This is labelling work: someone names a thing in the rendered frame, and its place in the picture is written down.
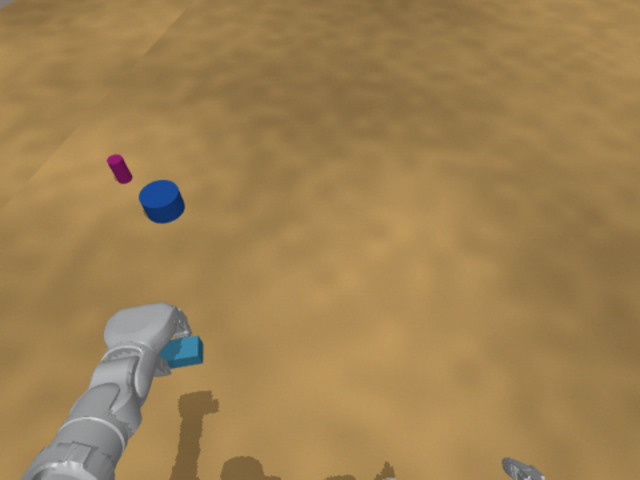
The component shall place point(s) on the left robot hand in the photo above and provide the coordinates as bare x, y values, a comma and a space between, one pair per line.
152, 325

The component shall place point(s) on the right robot hand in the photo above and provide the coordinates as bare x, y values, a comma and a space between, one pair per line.
520, 471

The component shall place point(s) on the left robot arm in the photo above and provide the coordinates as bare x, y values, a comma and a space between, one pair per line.
92, 439

